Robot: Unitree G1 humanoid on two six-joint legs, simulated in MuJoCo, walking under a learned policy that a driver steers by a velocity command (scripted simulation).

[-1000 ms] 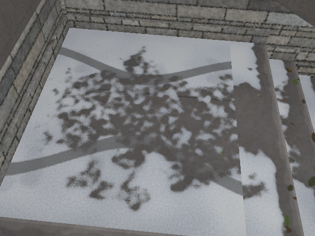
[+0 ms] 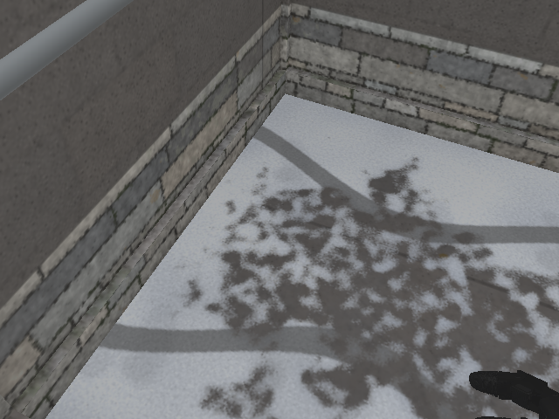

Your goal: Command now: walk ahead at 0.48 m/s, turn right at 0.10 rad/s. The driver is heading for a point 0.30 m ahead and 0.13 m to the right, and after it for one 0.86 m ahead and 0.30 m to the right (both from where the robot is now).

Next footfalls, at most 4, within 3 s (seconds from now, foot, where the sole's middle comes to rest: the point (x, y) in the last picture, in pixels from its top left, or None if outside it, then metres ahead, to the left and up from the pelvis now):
0.64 right None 0.50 -0.12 -0.94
1.00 left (320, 346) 0.79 -0.01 -0.94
1.42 right None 0.60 -0.18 -0.94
1.94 left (321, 354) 0.76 -0.01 -0.94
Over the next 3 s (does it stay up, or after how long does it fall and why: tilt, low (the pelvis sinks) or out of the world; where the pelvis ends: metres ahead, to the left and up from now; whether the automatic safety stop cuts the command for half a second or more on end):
stays up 0.77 -0.26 -0.17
